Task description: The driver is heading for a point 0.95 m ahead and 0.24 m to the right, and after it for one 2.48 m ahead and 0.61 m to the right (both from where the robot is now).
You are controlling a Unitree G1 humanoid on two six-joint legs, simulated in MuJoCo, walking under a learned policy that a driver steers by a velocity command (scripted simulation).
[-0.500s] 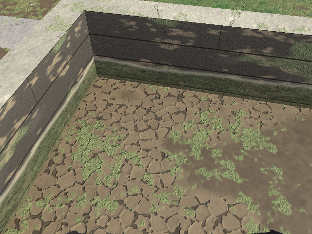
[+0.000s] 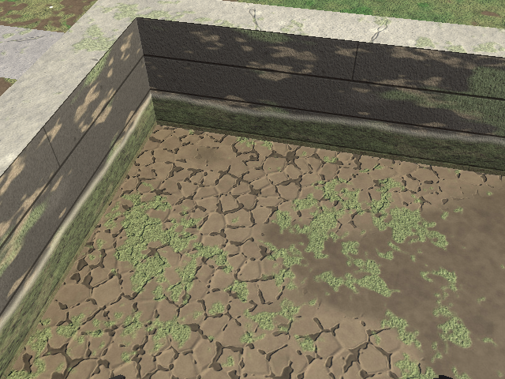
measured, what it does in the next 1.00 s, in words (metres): stands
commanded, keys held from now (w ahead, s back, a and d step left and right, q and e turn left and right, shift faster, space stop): w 0.52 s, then no key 0.48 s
